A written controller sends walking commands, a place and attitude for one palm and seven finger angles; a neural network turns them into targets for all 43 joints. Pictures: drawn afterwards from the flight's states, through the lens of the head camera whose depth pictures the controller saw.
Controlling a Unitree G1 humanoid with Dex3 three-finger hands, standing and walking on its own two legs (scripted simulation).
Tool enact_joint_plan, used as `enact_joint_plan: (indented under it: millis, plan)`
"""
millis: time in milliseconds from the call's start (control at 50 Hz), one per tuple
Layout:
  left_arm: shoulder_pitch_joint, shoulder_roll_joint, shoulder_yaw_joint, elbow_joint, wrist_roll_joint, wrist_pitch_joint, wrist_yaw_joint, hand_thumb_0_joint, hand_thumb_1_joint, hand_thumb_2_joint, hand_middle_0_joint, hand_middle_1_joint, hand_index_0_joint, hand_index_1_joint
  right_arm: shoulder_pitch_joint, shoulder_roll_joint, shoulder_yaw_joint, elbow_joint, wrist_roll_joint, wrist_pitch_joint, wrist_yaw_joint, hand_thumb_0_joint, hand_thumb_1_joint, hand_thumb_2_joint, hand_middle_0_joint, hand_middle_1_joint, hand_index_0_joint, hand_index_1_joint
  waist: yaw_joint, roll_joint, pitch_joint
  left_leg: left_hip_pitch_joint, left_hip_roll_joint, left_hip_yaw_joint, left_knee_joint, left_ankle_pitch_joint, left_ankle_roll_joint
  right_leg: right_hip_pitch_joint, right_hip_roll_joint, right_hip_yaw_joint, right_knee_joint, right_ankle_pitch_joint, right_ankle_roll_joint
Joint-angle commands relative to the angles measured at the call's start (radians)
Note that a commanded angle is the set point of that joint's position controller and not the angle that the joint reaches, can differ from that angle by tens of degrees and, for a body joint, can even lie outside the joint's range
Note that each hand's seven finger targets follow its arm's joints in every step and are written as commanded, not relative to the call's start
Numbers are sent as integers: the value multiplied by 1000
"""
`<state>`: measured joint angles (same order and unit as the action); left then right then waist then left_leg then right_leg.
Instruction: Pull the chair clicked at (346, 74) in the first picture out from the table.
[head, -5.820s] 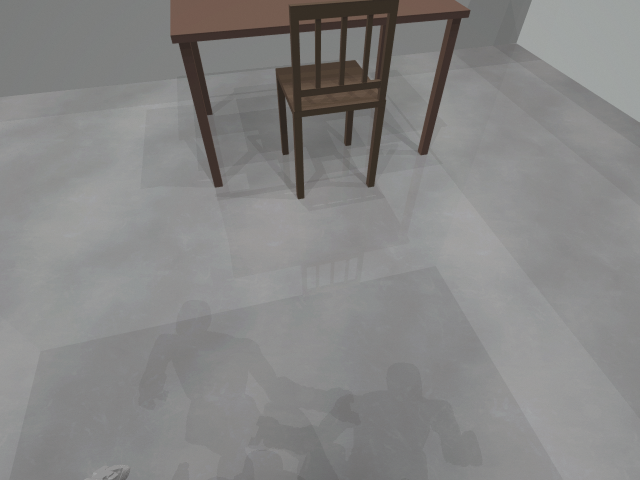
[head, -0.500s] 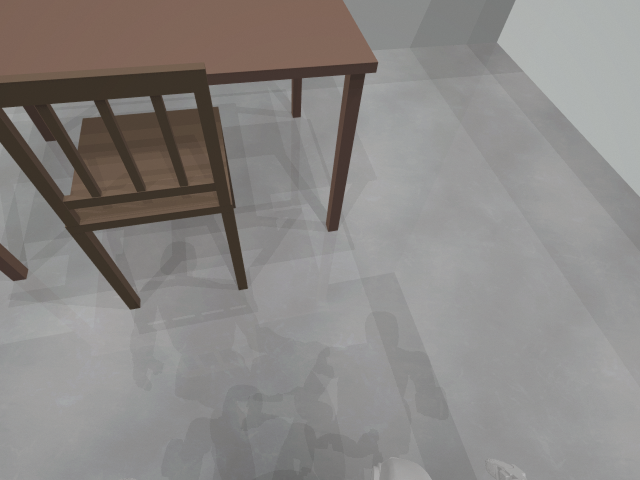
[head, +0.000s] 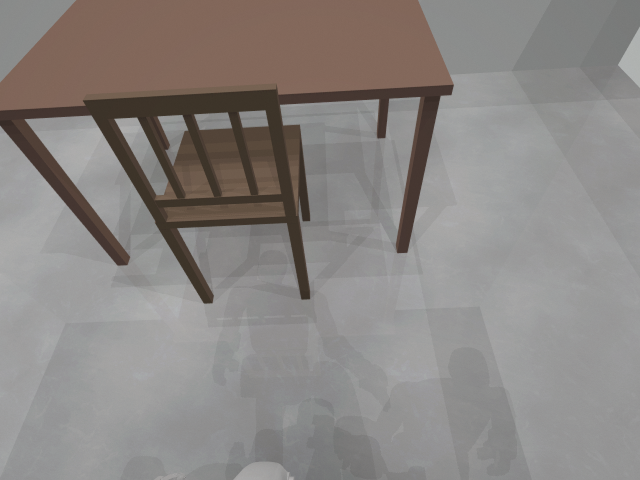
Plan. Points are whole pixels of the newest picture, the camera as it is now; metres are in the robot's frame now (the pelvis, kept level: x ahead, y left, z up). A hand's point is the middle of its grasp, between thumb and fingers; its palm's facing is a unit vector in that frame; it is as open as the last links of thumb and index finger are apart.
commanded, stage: take the last steps up to it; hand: left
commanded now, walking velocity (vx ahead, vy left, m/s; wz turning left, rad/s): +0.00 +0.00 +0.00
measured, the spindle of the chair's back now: (204, 157) +0.77 +0.31 -0.11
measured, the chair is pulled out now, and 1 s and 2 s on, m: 0.00 0.00 0.00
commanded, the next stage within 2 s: come to a stop and stand still in 1.00 s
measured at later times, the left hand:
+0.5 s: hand out of the picture +0.10 +0.24 -0.17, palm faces +0.10 -0.98 -0.19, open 7.4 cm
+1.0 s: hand (192, 428) +0.21 +0.23 -0.18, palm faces +0.19 -0.97 -0.16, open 7.3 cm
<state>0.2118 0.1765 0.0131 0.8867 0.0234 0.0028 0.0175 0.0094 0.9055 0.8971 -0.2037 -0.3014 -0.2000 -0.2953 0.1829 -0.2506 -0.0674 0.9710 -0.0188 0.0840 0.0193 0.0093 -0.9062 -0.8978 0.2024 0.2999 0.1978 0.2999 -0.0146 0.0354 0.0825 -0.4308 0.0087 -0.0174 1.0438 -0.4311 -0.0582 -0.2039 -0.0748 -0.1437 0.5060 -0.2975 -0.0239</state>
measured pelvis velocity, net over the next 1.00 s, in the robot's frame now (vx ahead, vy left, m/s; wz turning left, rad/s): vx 0.25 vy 0.05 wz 0.13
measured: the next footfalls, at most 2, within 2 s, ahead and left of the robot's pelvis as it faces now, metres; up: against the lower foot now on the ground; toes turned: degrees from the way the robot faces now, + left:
left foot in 0.18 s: +0.01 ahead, +0.14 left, +0.00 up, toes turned +7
right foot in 0.62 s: +0.26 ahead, -0.07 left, +0.00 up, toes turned -3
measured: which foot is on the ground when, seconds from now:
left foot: up 0.00-0.16, down 0.18-0.64, up 0.66-1.00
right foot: down 0.00-0.18, up 0.20-0.60, down 0.62-1.00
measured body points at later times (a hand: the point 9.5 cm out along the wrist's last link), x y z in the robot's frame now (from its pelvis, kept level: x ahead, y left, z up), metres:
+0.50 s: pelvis +0.08 +0.05 +0.00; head +0.09 +0.05 +0.45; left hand +0.09 +0.29 -0.15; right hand +0.07 -0.17 -0.16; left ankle -0.03 +0.13 -0.74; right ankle +0.15 -0.08 -0.70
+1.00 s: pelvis +0.25 +0.05 +0.00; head +0.26 +0.07 +0.45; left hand +0.20 +0.28 -0.16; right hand +0.34 -0.17 -0.15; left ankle +0.30 +0.18 -0.73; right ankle +0.22 -0.07 -0.74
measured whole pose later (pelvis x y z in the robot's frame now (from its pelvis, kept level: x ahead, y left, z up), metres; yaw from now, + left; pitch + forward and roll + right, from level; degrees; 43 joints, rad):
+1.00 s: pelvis +0.25 +0.05 +0.00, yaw +7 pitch +0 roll -2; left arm 0.33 0.17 0.04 1.08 0.03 -0.05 0.00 0.01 0.92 0.90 -0.20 -0.30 -0.20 -0.29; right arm 0.21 -0.18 -0.04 1.02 -0.03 -0.02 0.02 0.01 -0.92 -0.90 0.20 0.30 0.20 0.30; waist 0.02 0.01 0.02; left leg -0.41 0.09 0.08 0.65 -0.24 0.01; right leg -0.11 -0.04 -0.17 0.42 -0.30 0.00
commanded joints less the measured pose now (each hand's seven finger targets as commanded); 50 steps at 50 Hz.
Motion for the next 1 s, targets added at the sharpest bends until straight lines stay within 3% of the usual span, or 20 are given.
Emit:
enact_joint_plan:
  millis: [0,60,120,140,160,180,220,280,340,500,560,580,600,620,640,680,740,820,920,980]
  plan:
    - [91,237,73,-11,8,-11,19,0,900,900,-200,-300,-200,-300,-86,-33,3,-83,11,-38,-5,0,-900,-900,200,300,200,300,63,-221,-98,14,-1,57,-199,-41,4,133,-244,156,-119,606,-129]
    - [105,247,78,24,7,-12,13,0,900,900,-200,-300,-200,-300,-61,-27,12,-74,9,-50,-4,0,-900,-900,200,300,200,300,62,-236,-120,92,-4,82,-330,-17,23,130,-262,178,-142,397,-115]
    - [73,232,77,42,-3,-7,1,0,900,900,-200,-300,-200,-300,36,-44,14,-37,1,-75,-6,0,-900,-900,200,300,200,300,8,-167,-104,325,-7,119,-602,117,51,-47,-216,124,-92,30,-50]
    - [64,193,69,34,-10,-2,-7,0,900,900,-200,-300,-200,-300,103,-104,1,-21,-4,-86,-10,0,-900,-900,200,300,200,300,-27,3,-115,455,92,-30,-691,89,97,-188,-140,52,58,-107,0]
    - [57,118,54,0,-8,0,-19,0,900,900,-200,-300,-200,-300,178,-206,-22,-12,-15,-85,-13,0,-900,-900,200,300,200,300,-55,289,-103,540,323,-338,-780,39,198,-402,-9,-49,314,-287,50]
    - [-27,121,41,-30,3,-5,-17,0,900,900,-200,-300,-200,-300,231,-214,-22,4,-12,-86,-23,0,-900,-900,200,300,200,300,-90,247,-53,495,384,-446,-843,37,283,-489,-1,28,461,-339,43]
    - [-64,128,48,0,2,-11,-25,0,900,900,-200,-300,-200,-300,175,-135,1,7,-6,-97,-40,0,-900,-900,200,300,200,300,-53,185,21,407,316,-336,-846,104,278,-499,-34,108,586,-202,30]
    - [31,108,38,69,2,-18,-38,0,900,900,-200,-300,-200,-300,135,-82,21,3,1,-128,-44,0,-900,-900,200,300,200,300,5,89,-9,405,225,-154,-835,389,247,-422,-41,92,586,-52,45]
    - [28,98,31,79,0,-15,-34,0,900,900,-200,-300,-200,-300,190,-74,21,36,7,-141,-45,0,-900,-900,200,300,200,300,5,66,-5,429,217,-109,-834,518,259,-419,-39,81,536,-18,58]
    - [-89,62,33,33,-6,-26,-39,0,900,900,-200,-300,-200,-300,244,-68,11,102,-5,-144,-46,0,-900,-900,200,300,200,300,-15,80,75,377,244,-83,-810,490,247,-302,-22,45,204,16,34]
    - [58,85,50,80,-2,-40,-37,0,900,900,-200,-300,-200,-300,234,-62,12,121,-2,-143,-46,0,-900,-900,200,300,200,300,58,1,22,288,192,-40,-625,560,206,-20,43,2,52,80,7]
    - [200,124,63,121,3,-53,-31,0,900,900,-200,-300,-200,-300,233,-49,15,121,5,-150,-43,0,-900,-900,200,300,200,300,122,-58,-51,211,141,7,-432,551,171,176,4,64,5,108,-14]
    - [333,211,85,160,11,-67,-18,0,900,900,-200,-300,-200,-300,267,0,20,105,17,-158,-34,0,-900,-900,200,300,200,300,152,-254,-168,4,23,91,-131,271,120,392,-235,394,-84,99,-107]
    - [397,276,94,175,-7,-65,-13,0,900,900,-200,-300,-200,-300,262,0,18,77,18,-156,-33,0,-900,-900,200,300,200,300,144,-309,-235,-97,-35,64,136,-142,109,401,-405,668,-232,97,-204]
    - [319,261,93,161,-12,-64,-10,0,900,900,-200,-300,-200,-300,185,-3,12,70,15,-148,-30,0,-900,-900,200,300,200,300,143,-255,-180,-144,14,-13,251,-111,115,300,-401,683,-284,-54,-217]
    - [148,158,70,114,-7,-62,2,0,900,900,-200,-300,-200,-300,124,14,11,57,3,-137,-19,0,-900,-900,200,300,200,300,73,-87,-29,-167,96,-32,237,48,114,64,-333,488,-316,-163,-179]
    - [87,85,45,113,2,-75,3,0,900,900,-200,-300,-200,-300,200,61,18,84,-6,-108,-11,0,-900,-900,200,300,200,300,-3,-138,-13,-53,110,20,72,126,75,-84,-240,223,-337,62,-122]
    - [92,115,53,123,2,-75,-5,0,900,900,-200,-300,-200,-300,169,79,20,62,-5,-101,1,0,-900,-900,200,300,200,300,-6,-142,-9,-2,95,89,-181,184,58,-89,-192,127,-346,98,-127]
    - [135,144,62,150,3,-67,-8,0,900,900,-200,-300,-200,-300,61,54,19,14,-3,-121,6,0,-900,-900,200,300,200,300,28,-161,-3,51,67,113,-369,190,65,-23,-209,137,-287,125,-127]
    - [117,131,61,153,-1,-51,-5,0,900,900,-200,-300,-200,-300,153,19,17,44,-5,-136,-3,0,-900,-900,200,300,200,300,-23,-85,-22,290,38,134,-541,251,66,-102,-153,89,-136,74,-83]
